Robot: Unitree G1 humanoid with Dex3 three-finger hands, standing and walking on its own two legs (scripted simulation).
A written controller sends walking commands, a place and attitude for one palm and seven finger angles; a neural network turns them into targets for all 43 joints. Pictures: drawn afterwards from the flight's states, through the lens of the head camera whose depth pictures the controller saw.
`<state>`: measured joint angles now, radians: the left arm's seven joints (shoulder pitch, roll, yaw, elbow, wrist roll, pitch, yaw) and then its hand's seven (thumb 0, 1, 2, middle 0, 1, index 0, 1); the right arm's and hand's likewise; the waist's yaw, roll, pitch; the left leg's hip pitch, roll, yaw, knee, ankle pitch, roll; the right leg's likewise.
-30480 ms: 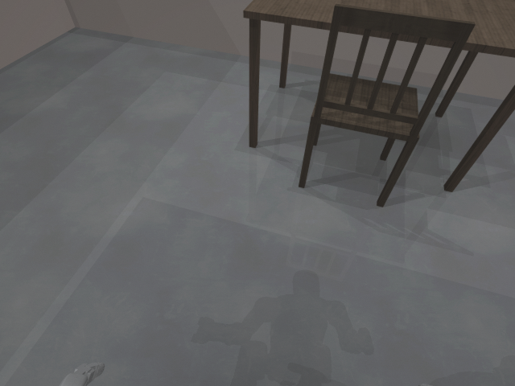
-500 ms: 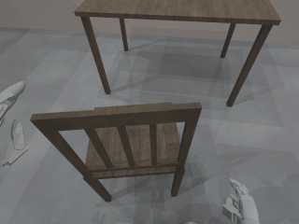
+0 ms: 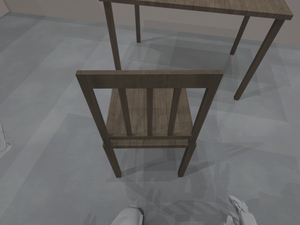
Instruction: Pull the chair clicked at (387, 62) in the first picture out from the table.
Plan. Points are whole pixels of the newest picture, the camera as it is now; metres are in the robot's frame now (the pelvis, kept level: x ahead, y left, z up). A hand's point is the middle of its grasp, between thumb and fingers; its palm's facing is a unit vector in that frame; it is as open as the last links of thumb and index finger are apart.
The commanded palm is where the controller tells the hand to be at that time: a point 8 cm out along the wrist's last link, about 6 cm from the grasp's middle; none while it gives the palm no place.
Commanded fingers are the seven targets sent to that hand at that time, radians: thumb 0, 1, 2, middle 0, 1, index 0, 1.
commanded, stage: stop stepping back and stand still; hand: left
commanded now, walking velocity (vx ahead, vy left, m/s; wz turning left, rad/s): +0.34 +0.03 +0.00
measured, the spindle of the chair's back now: (149, 114) +0.49 +0.07 -0.07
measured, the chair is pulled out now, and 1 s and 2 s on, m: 0.63 0.63 0.63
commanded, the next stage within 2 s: let the arm hang, fingers relaxed in 0.64 s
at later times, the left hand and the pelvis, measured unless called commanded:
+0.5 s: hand out of the picture +0.14 +0.27 +0.20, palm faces +0.37 -0.76 -0.54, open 7.4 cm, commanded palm +0.08 +0.31 +0.19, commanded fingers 0.00 0.90 0.90 -0.20 -0.30 -0.20 -0.30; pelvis -0.07 +0.02 +0.02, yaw -2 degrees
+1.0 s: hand out of the picture +0.03 +0.18 -0.14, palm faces -0.06 -0.99 -0.16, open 7.4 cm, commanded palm none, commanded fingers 0.00 0.90 0.90 -0.20 -0.30 -0.20 -0.30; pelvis -0.07 +0.02 +0.01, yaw +1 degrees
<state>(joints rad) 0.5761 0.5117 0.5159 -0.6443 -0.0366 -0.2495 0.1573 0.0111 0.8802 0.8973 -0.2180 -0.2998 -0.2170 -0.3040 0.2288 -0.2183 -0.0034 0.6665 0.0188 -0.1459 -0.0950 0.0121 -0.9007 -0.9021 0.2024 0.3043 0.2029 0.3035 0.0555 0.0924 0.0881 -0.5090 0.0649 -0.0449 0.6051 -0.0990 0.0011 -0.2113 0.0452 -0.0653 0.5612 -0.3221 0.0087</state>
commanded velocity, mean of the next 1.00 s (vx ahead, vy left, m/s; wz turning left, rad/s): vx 0.07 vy -0.01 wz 0.00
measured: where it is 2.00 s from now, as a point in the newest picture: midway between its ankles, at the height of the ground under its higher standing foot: outside the picture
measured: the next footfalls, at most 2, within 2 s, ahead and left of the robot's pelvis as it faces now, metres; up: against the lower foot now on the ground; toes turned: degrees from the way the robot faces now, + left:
left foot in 0.06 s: +0.03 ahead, +0.11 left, +0.00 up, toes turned -2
